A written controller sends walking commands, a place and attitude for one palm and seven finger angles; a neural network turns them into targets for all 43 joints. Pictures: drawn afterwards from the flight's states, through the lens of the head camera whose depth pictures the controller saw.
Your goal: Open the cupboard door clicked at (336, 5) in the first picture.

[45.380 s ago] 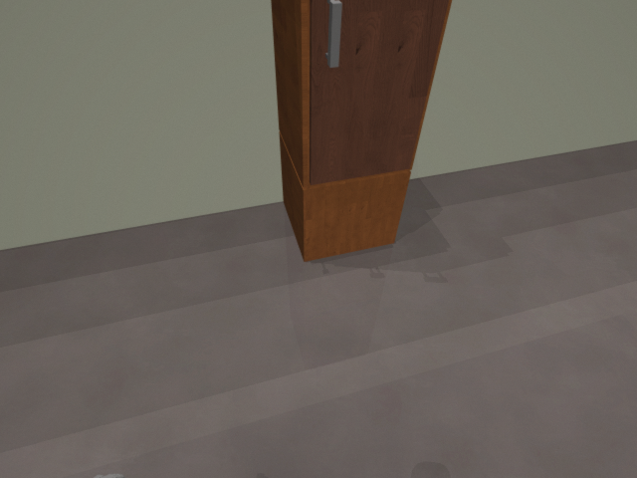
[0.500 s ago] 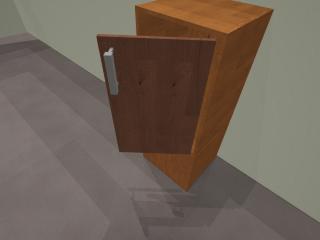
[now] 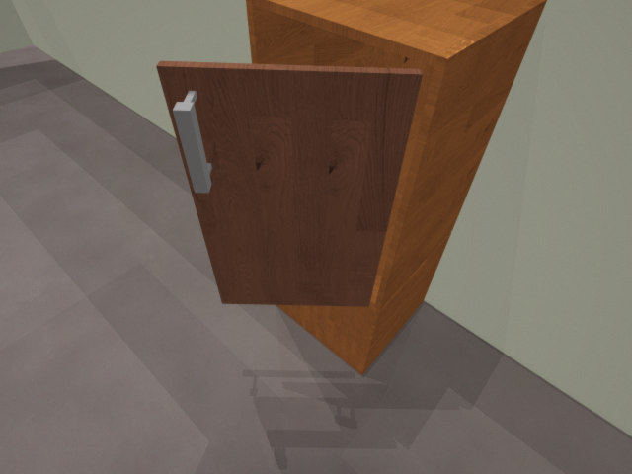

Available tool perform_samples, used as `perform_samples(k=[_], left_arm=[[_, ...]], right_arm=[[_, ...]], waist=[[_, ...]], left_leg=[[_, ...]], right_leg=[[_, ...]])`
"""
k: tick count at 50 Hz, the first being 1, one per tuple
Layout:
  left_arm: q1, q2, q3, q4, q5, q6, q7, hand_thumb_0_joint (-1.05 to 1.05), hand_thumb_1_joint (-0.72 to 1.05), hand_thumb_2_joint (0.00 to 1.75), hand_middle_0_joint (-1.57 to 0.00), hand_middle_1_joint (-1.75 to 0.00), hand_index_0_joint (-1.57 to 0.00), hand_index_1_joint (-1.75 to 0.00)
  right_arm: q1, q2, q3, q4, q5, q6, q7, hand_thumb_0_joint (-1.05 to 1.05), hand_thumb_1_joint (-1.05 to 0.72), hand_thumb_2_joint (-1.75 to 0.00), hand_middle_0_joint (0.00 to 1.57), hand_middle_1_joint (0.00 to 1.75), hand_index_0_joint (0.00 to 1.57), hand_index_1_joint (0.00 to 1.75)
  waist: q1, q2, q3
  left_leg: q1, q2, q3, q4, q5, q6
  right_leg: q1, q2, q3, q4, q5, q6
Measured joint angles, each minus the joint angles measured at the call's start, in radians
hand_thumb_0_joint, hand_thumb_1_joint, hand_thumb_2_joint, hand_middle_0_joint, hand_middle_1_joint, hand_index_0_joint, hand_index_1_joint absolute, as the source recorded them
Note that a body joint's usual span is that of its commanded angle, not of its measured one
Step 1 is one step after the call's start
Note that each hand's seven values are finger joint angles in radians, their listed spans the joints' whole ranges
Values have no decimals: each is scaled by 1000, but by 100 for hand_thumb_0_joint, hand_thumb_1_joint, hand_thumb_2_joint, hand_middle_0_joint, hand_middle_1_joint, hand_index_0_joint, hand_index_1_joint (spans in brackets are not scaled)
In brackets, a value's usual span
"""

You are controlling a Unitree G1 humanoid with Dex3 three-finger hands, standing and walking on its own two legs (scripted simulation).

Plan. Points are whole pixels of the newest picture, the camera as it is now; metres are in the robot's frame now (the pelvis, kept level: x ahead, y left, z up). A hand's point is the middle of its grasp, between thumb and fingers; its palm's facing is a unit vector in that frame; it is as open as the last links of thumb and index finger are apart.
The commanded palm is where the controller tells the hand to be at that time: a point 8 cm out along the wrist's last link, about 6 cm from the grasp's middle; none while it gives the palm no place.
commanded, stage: come to a stop and stand still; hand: left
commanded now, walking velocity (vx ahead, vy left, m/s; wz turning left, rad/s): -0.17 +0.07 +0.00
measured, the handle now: (197, 143) +0.54 +0.22 +0.14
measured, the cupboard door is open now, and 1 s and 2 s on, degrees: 41 41 41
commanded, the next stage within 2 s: look again from close up in 0.92 s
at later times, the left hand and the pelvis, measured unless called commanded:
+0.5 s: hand out of the picture +0.01 +0.22 -0.18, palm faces +0.03 -0.97 -0.25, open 7.3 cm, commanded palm none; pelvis -0.02 +0.02 -0.01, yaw +1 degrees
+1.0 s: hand out of the picture -0.04 +0.23 -0.17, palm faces -0.01 -0.97 -0.24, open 7.4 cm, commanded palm none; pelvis -0.05 +0.03 +0.00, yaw +0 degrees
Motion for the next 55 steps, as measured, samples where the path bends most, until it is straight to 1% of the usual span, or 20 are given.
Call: perform_samples(k=[4,8,12,14,16,18,21,26,32,38,44,55], left_arm=[[-4,-20,-4,7,-10,-22,20,0,91,89,-20,-30,-20,-30],[-35,-31,-12,-4,-15,-24,36,0,91,89,-20,-30,-20,-30],[-82,-32,-6,-40,-12,-19,43,0,90,89,-20,-30,-20,-30],[-102,-17,-2,-44,-4,-5,50,1,92,89,-20,-30,-20,-30],[-117,3,5,-47,-7,2,48,2,92,89,-20,-30,-21,-30],[-127,39,-8,-71,-6,3,40,2,92,89,-20,-30,-20,-30],[-136,81,-6,-112,-7,3,38,2,92,89,-20,-30,-21,-30],[-155,131,4,-159,-5,11,30,1,91,89,-20,-30,-20,-30],[-185,158,3,-179,-5,11,18,1,91,89,-20,-30,-20,-30],[-189,159,-3,-166,-2,10,8,0,91,89,-20,-30,-20,-30],[-167,148,-9,-130,-1,8,5,0,90,89,-20,-30,-20,-30],[-130,113,-22,-50,-4,2,6,0,90,89,-20,-30,-20,-30]], right_arm=[[-20,12,7,10,7,-6,-13,0,-91,-90,20,30,20,30],[-61,21,6,0,12,-5,-21,0,-91,-90,20,30,20,30],[-94,-5,-9,-17,9,15,-26,2,-93,-90,20,30,20,30],[-111,-16,-16,-31,9,20,-23,2,-93,-90,20,30,20,30],[-126,-23,-20,-44,8,22,-20,2,-93,-90,20,30,20,30],[-133,-32,-11,-83,1,22,-6,1,-93,-90,20,30,20,30],[-128,-49,-15,-144,-6,8,1,1,-92,-90,20,30,20,30],[-128,-71,-13,-199,-11,5,7,1,-91,-90,20,30,20,30],[-138,-91,-1,-205,-13,1,19,0,-91,-90,20,30,20,30],[-144,-111,0,-187,-13,6,27,0,-91,-90,20,30,20,30],[-134,-125,-3,-148,-11,11,30,0,-91,-90,20,30,20,30],[-114,-115,-1,-66,-3,9,26,0,-91,-90,20,30,20,30]], waist=[[0,5,10],[3,0,17],[11,3,28],[10,0,33],[7,-7,36],[-1,-19,42],[-7,-17,22],[-5,-5,-11],[3,3,-19],[2,5,-13],[-1,2,-4],[-3,-10,13]], left_leg=[[6,13,-9,4,-15,-16],[18,13,-10,-22,-4,-19],[1,7,-12,4,-9,-14],[-7,5,-9,21,-13,-10],[-10,0,-6,29,-12,-4],[-16,-9,-4,30,-3,4],[-53,-14,-4,64,-7,14],[-78,-19,4,94,-11,31],[-63,-31,16,59,22,46],[-51,-45,26,5,65,54],[-48,-49,27,-30,93,54],[-41,-43,21,-61,111,44]], right_leg=[[16,13,-9,-14,-8,-8],[26,14,-10,-34,0,-8],[12,7,-12,-12,-5,-6],[4,3,-10,4,-7,-4],[-1,-2,-7,13,-6,-1],[-10,-12,-5,24,-2,5],[-41,-18,-5,47,-1,12],[-61,-24,4,61,8,24],[-49,-34,15,27,45,34],[-47,-45,25,-9,80,36],[-47,-47,26,-37,103,39],[-36,-39,20,-73,124,38]])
